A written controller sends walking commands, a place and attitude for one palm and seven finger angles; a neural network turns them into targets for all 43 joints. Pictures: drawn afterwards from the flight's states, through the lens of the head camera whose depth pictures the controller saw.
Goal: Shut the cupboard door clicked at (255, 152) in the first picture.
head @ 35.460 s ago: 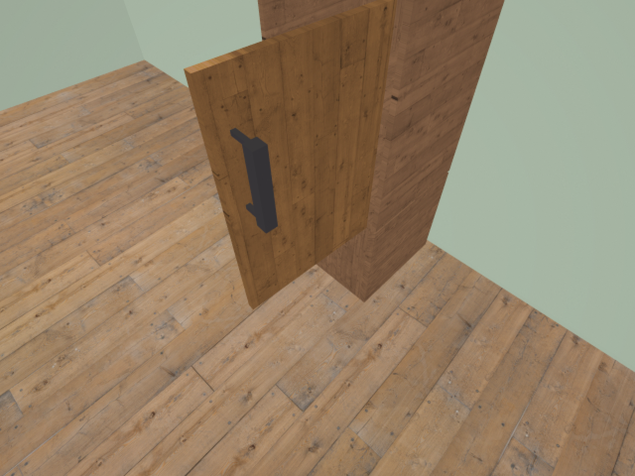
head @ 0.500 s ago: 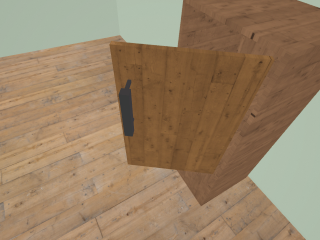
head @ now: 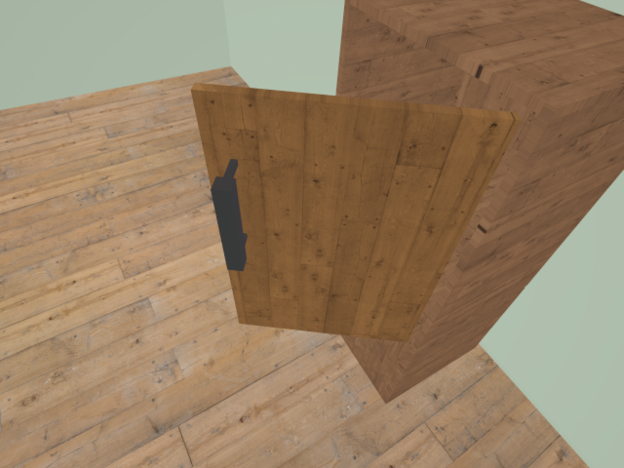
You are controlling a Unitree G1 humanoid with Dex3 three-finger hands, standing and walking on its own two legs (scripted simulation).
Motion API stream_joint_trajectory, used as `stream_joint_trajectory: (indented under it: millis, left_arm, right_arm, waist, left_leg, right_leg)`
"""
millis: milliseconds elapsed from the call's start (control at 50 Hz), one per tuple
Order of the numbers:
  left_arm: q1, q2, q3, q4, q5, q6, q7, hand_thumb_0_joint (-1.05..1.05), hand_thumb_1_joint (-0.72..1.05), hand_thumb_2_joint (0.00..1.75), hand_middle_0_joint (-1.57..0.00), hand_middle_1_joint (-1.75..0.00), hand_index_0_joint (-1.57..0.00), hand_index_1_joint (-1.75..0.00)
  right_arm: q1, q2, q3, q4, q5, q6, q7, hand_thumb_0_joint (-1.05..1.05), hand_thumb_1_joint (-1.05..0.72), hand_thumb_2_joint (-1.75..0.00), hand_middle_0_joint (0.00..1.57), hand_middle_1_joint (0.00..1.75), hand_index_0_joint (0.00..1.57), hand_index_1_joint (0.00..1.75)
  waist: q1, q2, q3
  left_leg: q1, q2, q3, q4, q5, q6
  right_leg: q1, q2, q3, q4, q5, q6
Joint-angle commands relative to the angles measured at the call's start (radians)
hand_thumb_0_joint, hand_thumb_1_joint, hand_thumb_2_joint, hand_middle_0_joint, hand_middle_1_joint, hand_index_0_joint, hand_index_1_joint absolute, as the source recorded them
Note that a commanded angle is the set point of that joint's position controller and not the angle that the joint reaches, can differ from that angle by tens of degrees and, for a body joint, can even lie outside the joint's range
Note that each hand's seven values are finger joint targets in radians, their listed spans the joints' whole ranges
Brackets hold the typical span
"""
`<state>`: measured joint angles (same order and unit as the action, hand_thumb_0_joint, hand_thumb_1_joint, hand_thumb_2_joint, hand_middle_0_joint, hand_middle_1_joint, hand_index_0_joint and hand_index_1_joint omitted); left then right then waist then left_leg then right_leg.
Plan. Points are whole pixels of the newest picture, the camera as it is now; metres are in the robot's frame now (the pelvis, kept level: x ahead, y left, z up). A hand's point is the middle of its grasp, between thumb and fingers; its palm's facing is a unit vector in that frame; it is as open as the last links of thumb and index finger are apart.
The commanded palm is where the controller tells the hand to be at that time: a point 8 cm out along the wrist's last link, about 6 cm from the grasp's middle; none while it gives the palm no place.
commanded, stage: come to a stop and stand still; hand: left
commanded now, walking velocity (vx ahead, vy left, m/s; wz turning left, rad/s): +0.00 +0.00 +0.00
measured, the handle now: (234, 217) +0.45 +0.15 +0.05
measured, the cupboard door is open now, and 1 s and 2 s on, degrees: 55 55 55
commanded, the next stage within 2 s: look again from close up in 0.68 s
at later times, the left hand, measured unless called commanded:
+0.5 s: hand out of the picture +0.00 +0.21 -0.18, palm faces +0.03 -0.98 -0.22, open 7.4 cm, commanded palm none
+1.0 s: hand out of the picture -0.02 +0.21 -0.18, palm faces +0.02 -0.98 -0.18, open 7.4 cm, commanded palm none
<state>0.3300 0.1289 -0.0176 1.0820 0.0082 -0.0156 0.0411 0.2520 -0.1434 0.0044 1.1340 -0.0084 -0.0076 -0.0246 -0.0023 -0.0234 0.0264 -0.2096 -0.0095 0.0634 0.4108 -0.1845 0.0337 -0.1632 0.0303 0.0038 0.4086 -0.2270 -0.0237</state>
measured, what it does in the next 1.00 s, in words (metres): stands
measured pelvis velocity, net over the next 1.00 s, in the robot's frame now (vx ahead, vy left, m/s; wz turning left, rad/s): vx -0.01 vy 0.03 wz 0.01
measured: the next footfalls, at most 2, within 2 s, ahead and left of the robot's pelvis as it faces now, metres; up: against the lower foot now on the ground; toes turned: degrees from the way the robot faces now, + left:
none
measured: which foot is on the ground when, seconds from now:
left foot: down 0.00-1.00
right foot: down 0.00-1.00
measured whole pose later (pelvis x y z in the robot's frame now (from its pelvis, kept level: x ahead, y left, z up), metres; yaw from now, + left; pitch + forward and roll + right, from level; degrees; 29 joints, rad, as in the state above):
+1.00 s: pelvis -0.01 +0.03 +0.00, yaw +1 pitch -2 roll +0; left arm 0.33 0.18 -0.03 1.09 0.01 -0.01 0.04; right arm 0.24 -0.17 0.01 1.11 -0.01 -0.02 -0.01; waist 0.00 -0.03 0.02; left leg -0.20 -0.06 0.07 0.40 -0.17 0.09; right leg -0.16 -0.02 0.01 0.42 -0.23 0.03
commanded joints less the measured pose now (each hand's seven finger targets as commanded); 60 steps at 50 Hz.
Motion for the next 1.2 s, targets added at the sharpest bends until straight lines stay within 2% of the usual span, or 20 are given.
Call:
stream_joint_trajectory:
  millis: [0, 20, 40, 60, 100, 120, 160, 200, 240, 300, 420, 520, 620, 700, 720, 800, 920, 1000, 1120, 1180]
  left_arm:
    - [0.129, 0.125, 0.020, 0.010, 0.022, -0.033, 0.037, 0.00, 0.90, 0.90, -0.20, -0.30, -0.20, -0.30]
    - [0.123, 0.153, 0.024, 0.000, 0.014, -0.050, 0.037, 0.00, 0.90, 0.90, -0.20, -0.30, -0.20, -0.30]
    - [0.097, 0.150, 0.020, -0.027, 0.001, -0.049, 0.033, 0.00, 0.90, 0.90, -0.20, -0.30, -0.20, -0.30]
    - [0.076, 0.131, 0.016, -0.037, -0.001, -0.045, 0.028, 0.00, 0.90, 0.90, -0.20, -0.30, -0.20, -0.30]
    - [0.049, 0.120, 0.014, -0.050, 0.002, -0.031, 0.018, 0.00, 0.90, 0.90, -0.20, -0.30, -0.20, -0.30]
    - [0.045, 0.119, 0.012, -0.055, 0.007, -0.026, 0.017, 0.00, 0.90, 0.90, -0.20, -0.30, -0.20, -0.30]
    - [0.044, 0.124, 0.014, -0.064, 0.007, -0.019, 0.012, 0.00, 0.90, 0.90, -0.20, -0.30, -0.20, -0.30]
    - [0.041, 0.133, 0.017, -0.080, 0.010, -0.014, 0.009, 0.00, 0.90, 0.90, -0.20, -0.30, -0.20, -0.30]
    - [0.045, 0.136, 0.020, -0.090, 0.010, -0.012, 0.009, 0.00, 0.90, 0.90, -0.20, -0.30, -0.20, -0.30]
    - [0.044, 0.140, 0.021, -0.102, 0.010, -0.009, 0.006, 0.00, 0.90, 0.90, -0.20, -0.30, -0.20, -0.30]
    - [0.049, 0.148, 0.020, -0.104, 0.010, -0.011, 0.004, 0.00, 0.90, 0.90, -0.20, -0.30, -0.20, -0.30]
    - [0.041, 0.158, 0.017, -0.091, 0.009, -0.012, 0.002, 0.00, 0.90, 0.90, -0.20, -0.30, -0.20, -0.30]
    - [0.046, 0.158, 0.014, -0.073, 0.011, -0.009, 0.001, 0.00, 0.90, 0.90, -0.20, -0.30, -0.20, -0.30]
    - [0.048, 0.155, 0.011, -0.059, 0.010, -0.009, 0.000, 0.00, 0.90, 0.90, -0.20, -0.30, -0.20, -0.30]
    - [0.052, 0.154, 0.012, -0.056, 0.012, -0.010, 0.001, 0.00, 0.90, 0.90, -0.20, -0.30, -0.20, -0.30]
    - [0.048, 0.150, 0.008, -0.042, 0.010, -0.008, 0.001, 0.00, 0.90, 0.90, -0.20, -0.30, -0.20, -0.30]
    - [0.060, 0.143, 0.005, -0.029, 0.010, -0.009, 0.002, 0.00, 0.90, 0.90, -0.20, -0.30, -0.20, -0.30]
    - [0.065, 0.132, 0.004, -0.022, 0.010, -0.005, 0.002, 0.00, 0.90, 0.90, -0.20, -0.30, -0.20, -0.30]
    - [0.078, 0.125, 0.005, -0.018, 0.011, -0.006, 0.004, 0.00, 0.90, 0.90, -0.20, -0.30, -0.20, -0.30]
    - [0.076, 0.120, 0.004, -0.014, 0.009, -0.004, 0.005, 0.00, 0.90, 0.90, -0.20, -0.30, -0.20, -0.30]
  right_arm:
    - [-0.040, -0.119, -0.017, -0.100, 0.005, -0.030, 0.001, 0.00, -0.90, -0.90, 0.20, 0.30, 0.20, 0.30]
    - [-0.001, -0.086, -0.004, -0.120, 0.005, -0.035, -0.003, 0.00, -0.90, -0.90, 0.20, 0.30, 0.20, 0.30]
    - [0.085, -0.074, -0.011, -0.117, 0.001, -0.040, -0.007, 0.00, -0.90, -0.90, 0.20, 0.30, 0.20, 0.30]
    - [0.077, -0.084, -0.015, -0.114, 0.001, -0.038, -0.008, 0.00, -0.90, -0.90, 0.20, 0.30, 0.20, 0.30]
    - [0.056, -0.102, -0.020, -0.122, 0.002, -0.025, -0.006, 0.00, -0.90, -0.90, 0.20, 0.30, 0.20, 0.30]
    - [0.044, -0.100, -0.019, -0.130, -0.001, -0.024, -0.004, 0.00, -0.90, -0.90, 0.20, 0.30, 0.20, 0.30]
    - [0.047, -0.110, -0.023, -0.141, -0.003, -0.016, 0.001, 0.00, -0.90, -0.90, 0.20, 0.30, 0.20, 0.30]
    - [0.052, -0.125, -0.029, -0.152, -0.005, -0.013, 0.006, 0.00, -0.90, -0.90, 0.20, 0.30, 0.20, 0.30]
    - [0.057, -0.128, -0.027, -0.156, -0.008, -0.015, 0.006, 0.00, -0.90, -0.90, 0.20, 0.30, 0.20, 0.30]
    - [0.056, -0.146, -0.029, -0.159, -0.008, -0.020, 0.007, 0.00, -0.90, -0.90, 0.20, 0.30, 0.20, 0.30]
    - [0.047, -0.152, -0.026, -0.151, -0.004, -0.032, 0.006, 0.00, -0.90, -0.90, 0.20, 0.30, 0.20, 0.30]
    - [0.038, -0.158, -0.024, -0.129, -0.002, -0.032, 0.007, 0.00, -0.90, -0.90, 0.20, 0.30, 0.20, 0.30]
    - [0.029, -0.163, -0.023, -0.112, 0.000, -0.029, 0.007, 0.00, -0.90, -0.90, 0.20, 0.30, 0.20, 0.30]
    - [0.019, -0.170, -0.023, -0.098, 0.000, -0.029, 0.008, 0.00, -0.90, -0.90, 0.20, 0.30, 0.20, 0.30]
    - [0.025, -0.163, -0.023, -0.097, 0.001, -0.031, 0.007, 0.00, -0.90, -0.90, 0.20, 0.30, 0.20, 0.30]
    - [0.023, -0.168, -0.021, -0.082, 0.001, -0.031, 0.006, 0.00, -0.90, -0.90, 0.20, 0.30, 0.20, 0.30]
    - [0.022, -0.153, -0.019, -0.067, 0.005, -0.029, 0.005, 0.00, -0.90, -0.90, 0.20, 0.30, 0.20, 0.30]
    - [0.024, -0.151, -0.019, -0.057, 0.004, -0.026, 0.005, 0.00, -0.90, -0.90, 0.20, 0.30, 0.20, 0.30]
    - [0.037, -0.136, -0.019, -0.051, 0.005, -0.028, 0.003, 0.00, -0.90, -0.90, 0.20, 0.30, 0.20, 0.30]
    - [0.043, -0.132, -0.017, -0.042, 0.005, -0.027, 0.002, 0.00, -0.90, -0.90, 0.20, 0.30, 0.20, 0.30]
  waist:
    - [0.034, 0.058, 0.053]
    - [-0.011, 0.068, -0.045]
    - [-0.034, 0.034, -0.149]
    - [-0.024, 0.025, -0.163]
    - [-0.018, 0.003, -0.035]
    - [-0.009, 0.025, 0.031]
    - [-0.011, 0.005, 0.087]
    - [-0.013, -0.012, 0.101]
    - [-0.011, 0.021, 0.085]
    - [-0.006, 0.023, 0.062]
    - [0.007, 0.021, 0.024]
    - [0.005, 0.018, 0.033]
    - [0.007, 0.025, 0.045]
    - [0.004, 0.034, 0.035]
    - [0.006, 0.016, 0.025]
    - [0.001, 0.038, 0.021]
    - [0.007, 0.009, 0.037]
    - [0.005, 0.026, 0.046]
    - [0.007, 0.004, 0.033]
    - [0.005, 0.023, 0.037]
  left_leg:
    - [-0.009, 0.105, -0.083, 0.120, 0.076, -0.031]
    - [0.016, 0.082, -0.088, 0.101, 0.151, -0.039]
    - [0.040, 0.088, -0.091, 0.070, 0.072, -0.028]
    - [0.047, 0.092, -0.103, 0.064, 0.096, -0.021]
    - [-0.001, 0.101, -0.123, 0.023, 0.044, -0.008]
    - [-0.032, 0.101, -0.126, 0.012, 0.045, -0.004]
    - [-0.066, 0.090, -0.140, -0.018, -0.080, -0.003]
    - [-0.083, 0.084, -0.153, -0.039, -0.144, 0.001]
    - [-0.088, 0.087, -0.162, -0.056, -0.153, 0.006]
    - [-0.092, 0.102, -0.190, -0.092, -0.181, 0.014]
    - [-0.072, 0.108, -0.187, -0.099, -0.096, 0.022]
    - [-0.051, 0.108, -0.176, -0.100, -0.071, 0.019]
    - [-0.057, 0.112, -0.183, -0.128, -0.119, 0.017]
    - [-0.038, 0.115, -0.185, -0.139, -0.121, 0.015]
    - [-0.033, 0.114, -0.178, -0.128, -0.086, 0.017]
    - [-0.013, 0.118, -0.178, -0.141, -0.081, 0.012]
    - [-0.012, 0.113, -0.167, -0.132, -0.051, 0.013]
    - [-0.017, 0.116, -0.175, -0.155, -0.102, 0.009]
    - [-0.002, 0.116, -0.166, -0.143, -0.045, 0.013]
    - [-0.001, 0.116, -0.164, -0.150, -0.050, 0.008]
  right_leg:
    - [-0.086, -0.171, 0.157, -0.081, 0.327, 0.004]
    - [0.001, -0.220, 0.164, -0.013, 0.738, -0.021]
    - [0.066, -0.209, 0.141, 0.038, 0.602, -0.045]
    - [0.061, -0.184, 0.128, 0.041, 0.486, -0.045]
    - [-0.035, -0.146, 0.113, 0.001, 0.167, -0.038]
    - [-0.073, -0.137, 0.110, -0.016, 0.111, -0.039]
    - [-0.128, -0.125, 0.121, -0.045, -0.090, -0.041]
    - [-0.157, -0.116, 0.123, -0.050, -0.170, -0.039]
    - [-0.143, -0.112, 0.113, -0.036, -0.148, -0.039]
    - [-0.118, -0.102, 0.093, -0.012, -0.106, -0.031]
    - [-0.061, -0.111, 0.081, -0.007, 0.000, -0.028]
    - [-0.063, -0.119, 0.085, -0.028, 0.012, -0.023]
    - [-0.059, -0.119, 0.079, -0.036, 0.004, -0.017]
    - [-0.061, -0.121, 0.080, -0.038, 0.010, -0.013]
    - [-0.046, -0.122, 0.079, -0.040, 0.033, -0.013]
    - [-0.052, -0.124, 0.076, -0.040, 0.028, -0.007]
    - [-0.045, -0.130, 0.079, -0.056, 0.047, -0.005]
    - [-0.054, -0.127, 0.077, -0.055, 0.025, -0.002]
    - [-0.039, -0.130, 0.074, -0.055, 0.060, -0.001]
    - [-0.043, -0.131, 0.074, -0.053, 0.050, 0.001]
